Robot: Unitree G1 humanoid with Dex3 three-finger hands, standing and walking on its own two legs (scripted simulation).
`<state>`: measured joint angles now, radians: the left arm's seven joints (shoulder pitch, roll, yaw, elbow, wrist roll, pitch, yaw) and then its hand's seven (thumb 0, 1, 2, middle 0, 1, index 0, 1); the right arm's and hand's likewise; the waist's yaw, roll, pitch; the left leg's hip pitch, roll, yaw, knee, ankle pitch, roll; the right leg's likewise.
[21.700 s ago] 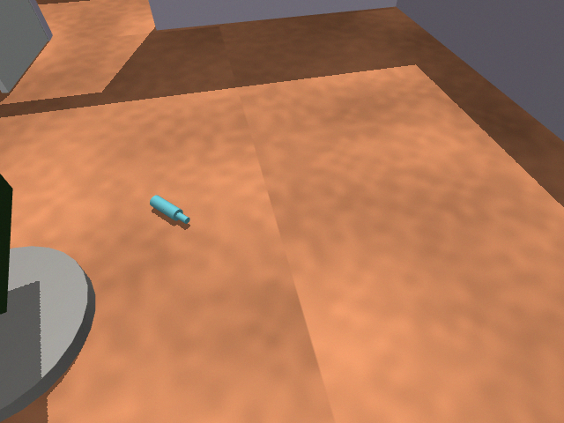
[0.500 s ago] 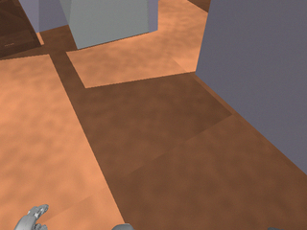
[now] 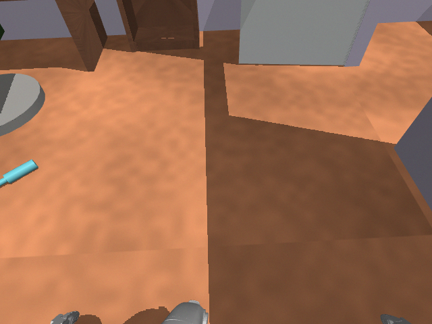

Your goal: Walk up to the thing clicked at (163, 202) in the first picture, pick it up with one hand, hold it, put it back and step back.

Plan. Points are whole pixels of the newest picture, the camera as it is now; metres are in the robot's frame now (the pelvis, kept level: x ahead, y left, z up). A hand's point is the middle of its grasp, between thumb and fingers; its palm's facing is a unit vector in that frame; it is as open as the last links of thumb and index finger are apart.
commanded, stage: walk up
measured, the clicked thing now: (15, 174) +0.88 +1.25 -0.74
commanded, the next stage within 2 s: stand in 1.92 s
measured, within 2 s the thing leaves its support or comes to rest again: neither
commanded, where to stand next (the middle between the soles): +0.13 +0.03 m, yaw +46 degrees
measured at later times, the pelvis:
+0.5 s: pelvis +0.05 -0.01 -0.03, yaw +22 degrees
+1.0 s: pelvis +0.04 -0.02 -0.03, yaw +39 degrees
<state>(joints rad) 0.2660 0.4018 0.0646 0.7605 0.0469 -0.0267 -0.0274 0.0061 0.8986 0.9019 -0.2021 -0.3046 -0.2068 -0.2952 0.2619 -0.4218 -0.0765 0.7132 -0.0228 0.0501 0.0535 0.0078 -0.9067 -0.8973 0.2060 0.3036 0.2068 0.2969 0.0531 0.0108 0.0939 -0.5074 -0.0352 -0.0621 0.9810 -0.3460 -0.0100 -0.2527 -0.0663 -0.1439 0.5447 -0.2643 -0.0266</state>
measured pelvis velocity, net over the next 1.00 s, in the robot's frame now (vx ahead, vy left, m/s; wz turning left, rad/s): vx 0.04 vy -0.02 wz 0.68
